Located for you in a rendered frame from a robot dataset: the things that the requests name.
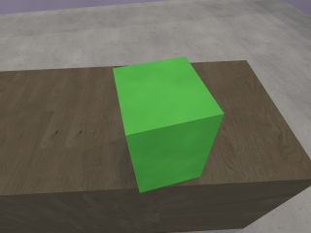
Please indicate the pedestal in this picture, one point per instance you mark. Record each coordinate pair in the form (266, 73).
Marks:
(65, 165)

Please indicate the carton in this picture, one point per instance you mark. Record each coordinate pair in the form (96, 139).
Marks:
(170, 120)

